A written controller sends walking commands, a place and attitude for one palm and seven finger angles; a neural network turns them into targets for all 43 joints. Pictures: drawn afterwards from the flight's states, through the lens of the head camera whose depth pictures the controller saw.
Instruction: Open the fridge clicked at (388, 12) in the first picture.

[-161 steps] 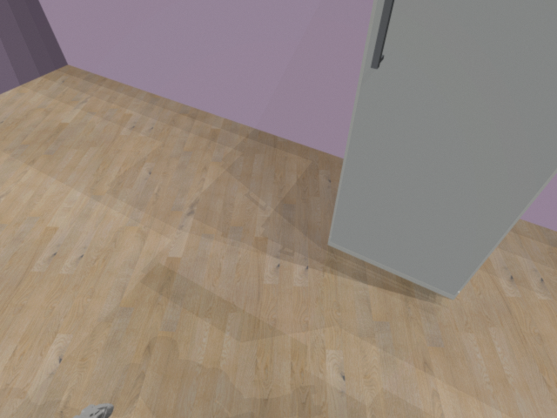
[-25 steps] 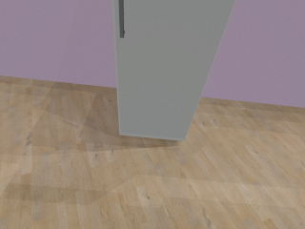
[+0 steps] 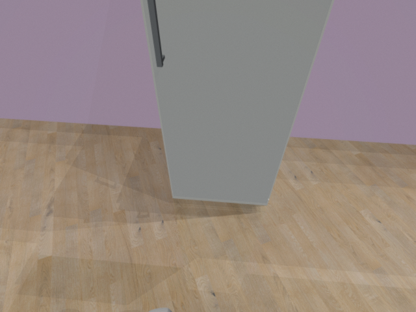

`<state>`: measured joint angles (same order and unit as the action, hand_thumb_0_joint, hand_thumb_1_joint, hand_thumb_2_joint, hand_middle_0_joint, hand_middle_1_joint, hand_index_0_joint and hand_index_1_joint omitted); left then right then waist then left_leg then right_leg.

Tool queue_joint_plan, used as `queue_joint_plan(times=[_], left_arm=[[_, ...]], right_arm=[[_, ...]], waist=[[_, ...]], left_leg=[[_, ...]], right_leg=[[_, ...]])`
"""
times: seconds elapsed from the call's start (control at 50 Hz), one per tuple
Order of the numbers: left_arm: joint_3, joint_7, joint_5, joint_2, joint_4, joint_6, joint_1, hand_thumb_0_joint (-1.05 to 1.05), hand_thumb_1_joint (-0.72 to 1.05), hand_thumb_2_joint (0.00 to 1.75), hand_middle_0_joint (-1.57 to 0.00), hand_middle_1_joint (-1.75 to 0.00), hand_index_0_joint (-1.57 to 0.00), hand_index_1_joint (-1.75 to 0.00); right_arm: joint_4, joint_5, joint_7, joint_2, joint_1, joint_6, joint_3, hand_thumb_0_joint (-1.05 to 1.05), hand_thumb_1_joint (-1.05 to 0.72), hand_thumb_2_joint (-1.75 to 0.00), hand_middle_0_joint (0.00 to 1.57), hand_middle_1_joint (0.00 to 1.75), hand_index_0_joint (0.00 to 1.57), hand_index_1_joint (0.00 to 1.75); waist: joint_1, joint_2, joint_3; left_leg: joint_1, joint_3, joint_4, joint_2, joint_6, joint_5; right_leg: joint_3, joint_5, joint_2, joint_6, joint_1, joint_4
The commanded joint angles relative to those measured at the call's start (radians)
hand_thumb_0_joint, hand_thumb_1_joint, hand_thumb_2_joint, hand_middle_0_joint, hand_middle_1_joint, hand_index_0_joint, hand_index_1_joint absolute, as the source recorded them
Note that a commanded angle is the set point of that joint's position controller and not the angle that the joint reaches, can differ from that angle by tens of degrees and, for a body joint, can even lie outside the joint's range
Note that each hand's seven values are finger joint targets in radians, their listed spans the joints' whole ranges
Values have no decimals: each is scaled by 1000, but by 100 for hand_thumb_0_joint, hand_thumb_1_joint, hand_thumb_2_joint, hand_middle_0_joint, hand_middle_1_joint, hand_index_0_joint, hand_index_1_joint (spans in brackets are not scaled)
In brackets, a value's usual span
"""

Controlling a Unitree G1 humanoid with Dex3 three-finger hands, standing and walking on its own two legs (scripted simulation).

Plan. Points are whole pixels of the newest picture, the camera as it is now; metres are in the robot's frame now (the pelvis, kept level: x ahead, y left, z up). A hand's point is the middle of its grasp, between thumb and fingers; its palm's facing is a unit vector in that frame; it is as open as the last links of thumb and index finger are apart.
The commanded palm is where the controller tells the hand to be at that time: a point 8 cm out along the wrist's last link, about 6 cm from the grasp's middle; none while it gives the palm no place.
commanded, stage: take the last steps up to it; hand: left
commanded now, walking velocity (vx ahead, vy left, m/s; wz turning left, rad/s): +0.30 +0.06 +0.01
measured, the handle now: (155, 16) +0.80 +0.18 +0.24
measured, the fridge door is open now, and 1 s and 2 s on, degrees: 0 0 0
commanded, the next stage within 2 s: come to a stop and stand still in 0.58 s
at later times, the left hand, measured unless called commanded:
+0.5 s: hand (101, 284) +0.23 +0.27 -0.18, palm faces +0.03 -0.99 -0.16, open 7.3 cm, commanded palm none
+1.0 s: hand (126, 219) +0.40 +0.25 -0.18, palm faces +0.00 -0.98 -0.22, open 7.2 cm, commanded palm none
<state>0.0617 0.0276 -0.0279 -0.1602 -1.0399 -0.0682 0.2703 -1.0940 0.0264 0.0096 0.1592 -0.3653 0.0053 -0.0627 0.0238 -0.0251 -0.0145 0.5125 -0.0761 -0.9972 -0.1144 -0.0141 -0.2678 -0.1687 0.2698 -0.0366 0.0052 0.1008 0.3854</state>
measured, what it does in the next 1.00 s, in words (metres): walks ahead: left foot, then right foot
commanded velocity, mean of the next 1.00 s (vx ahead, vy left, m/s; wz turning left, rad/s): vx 0.06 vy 0.02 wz -0.04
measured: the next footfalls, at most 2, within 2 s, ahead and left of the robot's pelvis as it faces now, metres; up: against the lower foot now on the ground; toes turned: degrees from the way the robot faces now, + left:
left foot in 0.20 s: +0.20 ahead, +0.16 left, +0.00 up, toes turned +10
right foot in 0.72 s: +0.40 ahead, -0.05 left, +0.00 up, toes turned -11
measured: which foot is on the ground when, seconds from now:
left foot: up 0.00-0.18, down 0.20-0.74, up 0.76-1.00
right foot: down 0.00-0.20, up 0.22-0.70, down 0.72-1.00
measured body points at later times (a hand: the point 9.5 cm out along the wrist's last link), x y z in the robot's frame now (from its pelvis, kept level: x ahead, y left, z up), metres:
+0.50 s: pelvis +0.20 +0.09 +0.00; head +0.20 +0.10 +0.45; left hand +0.23 +0.32 -0.16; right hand +0.19 -0.14 -0.15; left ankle +0.16 +0.16 -0.74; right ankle +0.23 -0.04 -0.67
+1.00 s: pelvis +0.30 +0.08 -0.01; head +0.34 +0.07 +0.44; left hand +0.40 +0.30 -0.16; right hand +0.33 -0.16 -0.17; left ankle +0.31 +0.20 -0.70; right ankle +0.36 -0.04 -0.74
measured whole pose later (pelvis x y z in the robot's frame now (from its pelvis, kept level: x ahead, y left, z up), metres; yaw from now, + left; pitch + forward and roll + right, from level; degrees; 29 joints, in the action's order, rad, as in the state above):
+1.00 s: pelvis +0.30 +0.08 -0.01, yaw -2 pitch -1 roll -1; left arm 0.05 0.04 -0.03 -0.14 -1.00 0.02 0.12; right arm -1.04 0.01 -0.03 0.17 -0.20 0.05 -0.06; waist 0.01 -0.02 0.10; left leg 0.42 -0.03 -0.94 -0.04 -0.04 -0.48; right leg -0.15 0.19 -0.06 0.03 0.33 0.54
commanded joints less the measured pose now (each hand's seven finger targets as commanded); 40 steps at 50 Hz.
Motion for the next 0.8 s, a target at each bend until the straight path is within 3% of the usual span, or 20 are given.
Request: queue_joint_plan(times=[0.0, 0.1, 0.14, 0.16, 0.18, 0.2, 0.22, 0.26, 0.28, 0.32, 0.38, 0.46, 0.58, 0.62, 0.66, 0.68, 0.7, 0.72, 0.74, 0.78], left_arm=[[4, -10, -1, -111, -4, -13, 77, 0, 90, 90, -20, -30, -20, -30], [17, -11, -9, -164, -18, -8, 97, 0, 90, 90, -20, -30, -20, -30], [19, -12, -6, -165, -26, 0, 104, 0, 90, 90, -20, -30, -20, -30], [14, -16, -3, -137, -25, 2, 113, 0, 90, 90, -20, -30, -20, -30], [7, -25, 11, -75, -12, 8, 168, 0, 90, 90, -20, -30, -20, -30], [1, -27, 8, -70, 25, 7, 123, 0, 90, 90, -20, -30, -20, -30], [3, -22, 8, -85, 21, 9, 85, 0, 90, 90, -20, -30, -20, -30], [8, -38, 9, -78, 6, 4, 42, 0, 90, 90, -20, -30, -20, -30], [8, -41, 2, -62, -12, 11, 54, 0, 90, 90, -20, -30, -20, -30], [3, -38, -2, -30, -29, 30, 109, 0, 90, 90, -20, -30, -20, -30], [5, -37, -4, -17, -25, 50, 114, 0, 90, 90, -20, -30, -20, -30], [6, -41, -3, -27, 15, 56, 13, 0, 90, 90, -20, -30, -20, -30], [-1, -37, 0, -17, 59, 51, -116, 0, 90, 90, -20, -30, -20, -30], [0, -35, 0, -21, 55, 46, -92, 0, 90, 90, -20, -30, -20, -30], [7, -30, -4, -53, 7, 32, 58, 0, 90, 90, -20, -30, -20, -30], [17, -20, -8, -96, -26, 16, 162, 0, 90, 90, -20, -30, -20, -30], [33, -5, -7, -176, -45, 2, 239, 0, 90, 90, -20, -30, -20, -30], [21, -2, 18, -195, -42, 5, 233, 0, 90, 90, -20, -30, -20, -30], [16, 7, 14, -189, -20, 9, 128, 0, 90, 90, -20, -30, -20, -30], [4, 20, 7, -149, 22, 30, -5, 0, 90, 90, -20, -30, -20, -30]], right_arm=[[85, 2, 24, 6, 36, -16, -5, 0, -90, -90, 20, 30, 20, 30], [141, -4, 36, 39, 136, -40, -7, 0, -90, -90, 20, 30, 20, 30], [112, 3, 26, 70, 44, -54, -11, 0, -90, -90, 20, 30, 20, 30], [73, 8, 15, 133, -101, -62, -26, 0, -90, -90, 20, 30, 20, 30], [46, 23, 0, 261, -222, -72, -55, 0, -90, -90, 20, 30, 20, 30], [32, 6, -14, 297, -268, -63, -54, 0, -90, -90, 20, 30, 20, 30], [31, 1, -28, 256, -197, -60, -45, 0, -90, -90, 20, 30, 20, 30], [73, -5, -34, 154, -44, -79, -11, 0, -90, -90, 20, 30, 20, 30], [78, -2, -33, 127, -8, -87, -2, 0, -90, -90, 20, 30, 20, 30], [66, -6, -37, 100, 7, -98, 7, 0, -90, -90, 20, 30, 20, 30], [50, -8, -39, 79, 0, -102, 6, 0, -90, -90, 20, 30, 20, 30], [24, -7, -40, 82, -37, -98, 7, 0, -90, -90, 20, 30, 20, 30], [-18, 3, -40, 90, -98, -78, 5, 0, -90, -90, 20, 30, 20, 30], [-26, 5, -42, 99, -96, -71, 4, 0, -90, -90, 20, 30, 20, 30], [-31, -3, -41, 101, -80, -68, 7, 0, -90, -90, 20, 30, 20, 30], [-26, -12, -39, 81, -81, -69, 12, 0, -90, -90, 20, 30, 20, 30], [-7, -25, -38, 29, -132, -73, 17, 0, -90, -90, 20, 30, 20, 30], [-2, -32, -48, 40, -130, -55, 20, 0, -90, -90, 20, 30, 20, 30], [-7, -34, -53, 29, -109, -44, 18, 0, -90, -90, 20, 30, 20, 30], [-1, -33, -51, -3, -47, -8, 18, 0, -90, -90, 20, 30, 20, 30]], waist=[[-13, 176, 188], [-29, 171, 164], [19, 107, 107], [75, -33, 12], [98, -347, -102], [107, -385, -122], [96, -299, -98], [40, -86, -3], [15, -43, 31], [-22, -49, 31], [-44, -48, 52], [-33, -39, 105], [4, -45, 170], [-12, -32, 161], [-84, 17, 78], [-121, 84, 5], [-115, 267, -121], [-90, 203, -176], [-61, 139, -132], [-33, 123, -1]], left_leg=[[44, -16, 128, -31, -16, 96], [-81, -43, 316, 2, 12, 46], [-281, -75, 432, 48, 24, 51], [-481, -35, 494, 41, 38, 40], [-667, 306, 603, -215, 105, 31], [-691, 491, 731, -317, 158, 49], [-647, 439, 751, -309, 157, 55], [-500, 281, 728, -263, 167, 216], [-422, 194, 735, -228, 147, 282], [-384, 101, 758, -190, 143, 358], [-390, 50, 794, -173, 164, 390], [-428, 41, 812, -174, 187, 390], [-439, 19, 748, -183, 181, 462], [-430, 8, 681, -179, 170, 518], [-393, -34, 477, -131, 128, 603], [-291, -70, 292, -70, 81, 510], [-107, -110, 22, 70, 22, 35], [-155, 0, -107, 93, 6, -351], [-165, 73, -102, 66, 7, -335], [-172, 84, -90, 35, 1, -293]], right_leg=[[141, -14, -243, 112, 158, -253], [147, -52, -263, 111, 115, -167], [104, -140, -224, 89, 140, 2], [56, -179, -160, 66, 188, 244], [-31, 141, -11, 13, 390, 591], [75, 340, 36, 16, 525, 815], [149, 268, -16, 29, 554, 923], [157, 96, -89, 24, 555, 929], [163, 50, -101, 15, 512, 899], [154, 4, -90, 2, 467, 853], [143, -40, -89, -13, 489, 766], [131, -78, -97, -16, 524, 584], [73, -48, -56, 15, 427, 332], [48, -31, -25, 31, 337, 271], [21, -124, 18, 43, 112, 150], [117, -341, -61, 68, -67, 125], [437, -790, -316, 179, -262, 99], [470, -1057, -414, 273, -203, 45], [399, -1044, -383, 281, -122, 39], [322, -910, -342, 238, 107, 13]])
